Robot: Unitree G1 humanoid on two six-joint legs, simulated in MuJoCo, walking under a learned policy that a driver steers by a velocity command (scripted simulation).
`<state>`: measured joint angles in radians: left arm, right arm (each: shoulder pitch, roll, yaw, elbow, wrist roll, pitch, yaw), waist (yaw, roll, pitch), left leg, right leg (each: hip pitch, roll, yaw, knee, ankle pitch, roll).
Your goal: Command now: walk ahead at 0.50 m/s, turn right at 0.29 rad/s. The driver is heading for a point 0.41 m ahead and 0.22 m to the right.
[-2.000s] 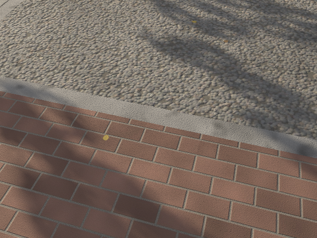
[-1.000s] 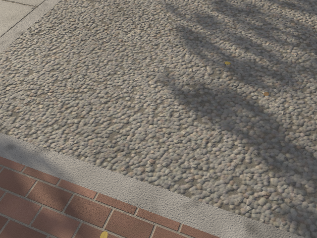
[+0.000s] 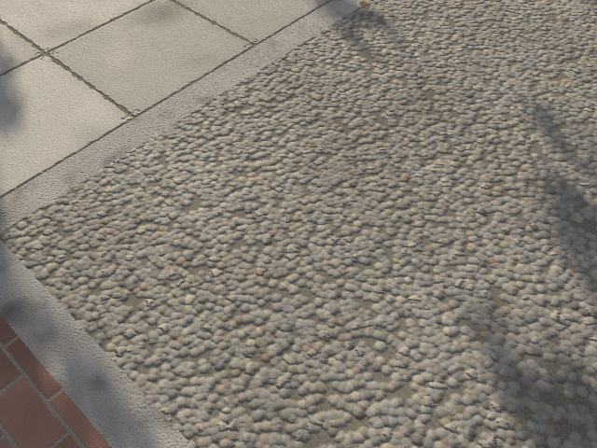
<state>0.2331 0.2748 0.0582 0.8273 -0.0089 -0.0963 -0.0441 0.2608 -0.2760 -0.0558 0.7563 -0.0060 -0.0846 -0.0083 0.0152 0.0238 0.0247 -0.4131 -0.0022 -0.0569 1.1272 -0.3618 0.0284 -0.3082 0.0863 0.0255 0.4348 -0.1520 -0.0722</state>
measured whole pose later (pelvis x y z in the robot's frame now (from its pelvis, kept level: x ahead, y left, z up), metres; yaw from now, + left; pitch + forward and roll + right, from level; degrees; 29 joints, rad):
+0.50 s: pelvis +0.27 +0.03 +0.00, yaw -17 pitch +1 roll +1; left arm 0.31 0.32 0.07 0.75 -0.03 -0.03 0.01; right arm 0.19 -0.25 -0.06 0.72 -0.01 -0.10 0.01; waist 0.01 -0.05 0.01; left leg -0.26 -0.03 0.03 0.41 -0.18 0.03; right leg -0.49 -0.02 0.06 1.15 -0.37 -0.01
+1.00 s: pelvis +0.45 -0.09 -0.01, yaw -28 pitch +2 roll +0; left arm 0.11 0.25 0.03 0.67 0.02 -0.02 -0.03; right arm 0.19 -0.31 -0.04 0.81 0.01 -0.02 -0.01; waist -0.02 0.02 0.07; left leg -0.45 0.08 -0.02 1.04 -0.52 -0.07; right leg -0.41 0.05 -0.02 0.48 -0.11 -0.06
